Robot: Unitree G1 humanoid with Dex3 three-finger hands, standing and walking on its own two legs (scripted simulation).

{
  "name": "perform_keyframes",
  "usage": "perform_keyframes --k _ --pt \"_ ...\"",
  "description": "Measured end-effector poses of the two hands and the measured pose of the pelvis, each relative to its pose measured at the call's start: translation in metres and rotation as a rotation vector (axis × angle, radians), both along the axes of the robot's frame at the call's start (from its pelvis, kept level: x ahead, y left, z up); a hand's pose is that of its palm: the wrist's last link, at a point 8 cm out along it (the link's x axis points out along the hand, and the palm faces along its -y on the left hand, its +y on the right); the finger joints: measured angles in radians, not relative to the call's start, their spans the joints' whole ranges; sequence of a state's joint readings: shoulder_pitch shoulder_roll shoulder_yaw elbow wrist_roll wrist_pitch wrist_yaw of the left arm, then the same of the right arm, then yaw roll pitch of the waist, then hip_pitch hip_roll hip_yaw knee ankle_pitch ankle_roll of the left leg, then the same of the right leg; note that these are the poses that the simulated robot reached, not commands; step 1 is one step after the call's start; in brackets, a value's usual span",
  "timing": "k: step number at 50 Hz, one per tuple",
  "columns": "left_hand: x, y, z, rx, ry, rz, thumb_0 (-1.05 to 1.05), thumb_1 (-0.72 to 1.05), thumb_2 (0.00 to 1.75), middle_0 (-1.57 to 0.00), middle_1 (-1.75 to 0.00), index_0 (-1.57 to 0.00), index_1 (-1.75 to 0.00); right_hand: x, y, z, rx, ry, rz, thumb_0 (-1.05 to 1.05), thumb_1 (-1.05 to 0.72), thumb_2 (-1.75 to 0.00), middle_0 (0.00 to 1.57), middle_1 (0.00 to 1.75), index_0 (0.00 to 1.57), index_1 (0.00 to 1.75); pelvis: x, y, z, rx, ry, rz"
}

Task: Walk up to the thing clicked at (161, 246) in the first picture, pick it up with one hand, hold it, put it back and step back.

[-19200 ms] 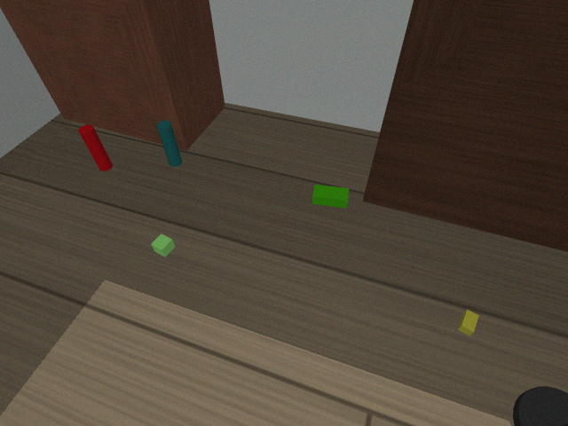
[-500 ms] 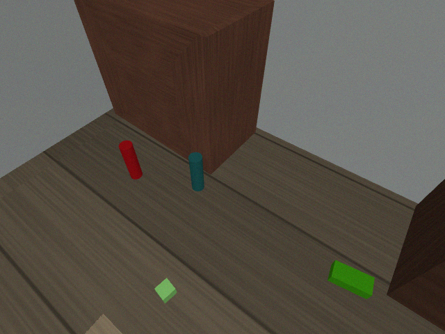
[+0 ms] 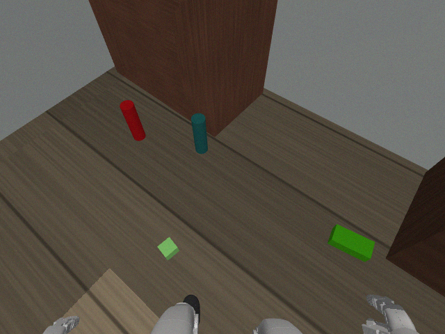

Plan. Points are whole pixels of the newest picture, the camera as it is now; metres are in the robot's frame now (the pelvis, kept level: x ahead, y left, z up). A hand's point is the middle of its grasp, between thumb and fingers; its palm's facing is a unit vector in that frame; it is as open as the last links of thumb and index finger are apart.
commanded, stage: walk up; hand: left
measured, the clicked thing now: (168, 248) +0.44 +0.26 -0.74
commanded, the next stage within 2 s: stand in 1.62 s
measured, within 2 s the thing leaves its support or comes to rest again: neither
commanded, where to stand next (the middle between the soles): +0.06 +0.02 m, yaw +0 degrees
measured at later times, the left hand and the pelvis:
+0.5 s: hand out of the picture -0.02 +0.27 -0.14, palm faces +0.10 -0.92 -0.39, open 7.4 cm; pelvis -0.05 -0.01 +0.00, yaw +5 degrees
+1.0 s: hand out of the picture +0.04 +0.28 -0.14, palm faces +0.04 -0.91 -0.40, open 7.4 cm; pelvis -0.02 +0.01 +0.00, yaw +5 degrees
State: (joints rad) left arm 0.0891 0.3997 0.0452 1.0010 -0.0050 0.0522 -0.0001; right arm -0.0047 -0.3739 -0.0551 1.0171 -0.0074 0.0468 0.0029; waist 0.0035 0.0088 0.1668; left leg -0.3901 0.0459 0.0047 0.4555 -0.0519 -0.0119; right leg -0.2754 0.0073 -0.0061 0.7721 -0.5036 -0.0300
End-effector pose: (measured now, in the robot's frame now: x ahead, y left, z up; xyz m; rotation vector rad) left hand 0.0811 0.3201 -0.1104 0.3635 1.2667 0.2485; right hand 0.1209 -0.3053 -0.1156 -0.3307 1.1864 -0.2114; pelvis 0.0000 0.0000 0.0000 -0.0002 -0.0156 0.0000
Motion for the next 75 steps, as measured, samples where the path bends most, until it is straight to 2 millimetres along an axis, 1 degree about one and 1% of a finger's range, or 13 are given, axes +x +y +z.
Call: perform_keyframes --k 4,7,10,17,21,26,33,40,47,52,57,66,75 --pt "-0.039 -0.013 -0.001 0.032 0.013 0.012 0.0 0.9 0.9 -0.2 -0.3 -0.2 -0.29 -0.004 -0.023 -0.014 -0.004 -0.037 0.006 0.01 -0.9 -0.9 0.2 0.31 0.2 0.3 -0.02 -0.016 -0.013 0.008 -0.007 -0.015" --pt "-0.072 -0.026 0.006 0.032 0.057 0.026 0.0 0.9 0.9 -0.2 -0.3 -0.2 -0.29 -0.014 -0.027 -0.014 0.008 -0.039 0.013 0.01 -0.91 -0.9 0.2 0.3 0.2 0.3 -0.029 -0.021 -0.007 0.026 -0.016 -0.002" --pt "-0.092 -0.033 0.016 0.03 0.075 0.048 0.0 0.9 0.9 -0.21 -0.3 -0.21 -0.29 -0.032 -0.026 -0.01 0.03 -0.011 0.018 0.01 -0.91 -0.9 0.2 0.3 0.2 0.3 -0.034 -0.024 0.002 0.04 -0.001 0.001" --pt "-0.096 -0.034 0.023 0.029 -0.056 0.081 0.01 0.9 0.9 -0.21 -0.3 -0.21 -0.3 -0.075 -0.021 -0.013 0.03 0.129 0.091 0.01 -0.91 -0.9 0.2 0.3 0.2 0.3 -0.038 -0.024 0.005 0.009 0.006 0.077" --pt "-0.105 -0.024 0.017 0.011 -0.105 0.096 0.0 0.9 0.9 -0.21 -0.3 -0.21 -0.3 -0.068 -0.008 -0.009 0.023 0.11 0.145 0.01 -0.91 -0.9 0.2 0.3 0.2 0.3 -0.043 -0.017 0.001 0.01 -0.013 0.108" --pt "-0.118 -0.011 0.004 -0.016 -0.052 0.101 0.0 0.9 0.9 -0.21 -0.3 -0.21 -0.3 -0.049 0.013 0.008 0.026 -0.04 0.144 0.01 -0.91 -0.9 0.2 0.3 0.2 0.3 -0.045 -0.005 0.001 0.032 -0.032 0.089" --pt "-0.097 -0.007 0.012 -0.028 -0.097 0.058 0.01 0.9 0.9 -0.21 -0.3 -0.2 -0.29 -0.043 0.007 0.024 0.006 -0.099 0.139 0.01 -0.9 -0.89 0.2 0.31 0.2 0.3 -0.037 -0.004 0.008 0.009 -0.034 0.088" --pt "-0.078 -0.016 0.015 0.025 -0.112 0.033 0.0 0.9 0.9 -0.21 -0.3 -0.2 -0.29 -0.036 -0.01 0.004 0.018 -0.066 0.092 0.01 -0.9 -0.9 0.2 0.3 0.2 0.3 -0.027 -0.014 -0.001 -0.017 -0.046 0.077" --pt "-0.061 -0.015 0.022 0.017 -0.126 0.011 0.0 0.9 0.9 -0.21 -0.3 -0.21 -0.3 -0.042 0.004 -0.005 0.045 0.009 0.095 0.01 -0.91 -0.9 0.2 0.3 0.2 0.3 -0.024 -0.003 0.004 0.0 -0.024 0.079" --pt "-0.046 0.003 0.01 -0.007 -0.121 0.019 0.0 0.9 0.9 -0.21 -0.3 -0.21 -0.3 -0.056 0.021 -0.006 0.03 0.042 0.078 0.01 -0.91 -0.9 0.2 0.3 0.2 0.3 -0.024 0.012 0.001 0.021 -0.027 0.067" --pt "-0.031 0.009 0.004 -0.044 -0.114 0.015 0.0 0.9 0.9 -0.21 -0.3 -0.2 -0.29 -0.063 0.034 0.003 0.031 0.058 0.051 0.01 -0.91 -0.9 0.2 0.3 0.2 0.3 -0.019 0.021 0.005 0.005 -0.027 0.052" --pt "-0.017 0.01 0.002 -0.069 -0.101 0.004 0.0 0.9 0.9 -0.21 -0.3 -0.2 -0.29 -0.043 0.041 0.014 0.021 0.009 0.038 0.01 -0.9 -0.9 0.2 0.3 0.2 0.3 -0.017 0.027 0.011 0.003 -0.032 0.042" --pt "-0.026 0.007 0.008 -0.059 -0.07 0.018 0.0 0.9 0.9 -0.21 -0.3 -0.2 -0.29 -0.023 0.037 0.017 0.029 -0.031 0.043 0.01 -0.91 -0.9 0.2 0.3 0.2 0.3 -0.017 0.024 0.014 0.01 -0.034 0.038"
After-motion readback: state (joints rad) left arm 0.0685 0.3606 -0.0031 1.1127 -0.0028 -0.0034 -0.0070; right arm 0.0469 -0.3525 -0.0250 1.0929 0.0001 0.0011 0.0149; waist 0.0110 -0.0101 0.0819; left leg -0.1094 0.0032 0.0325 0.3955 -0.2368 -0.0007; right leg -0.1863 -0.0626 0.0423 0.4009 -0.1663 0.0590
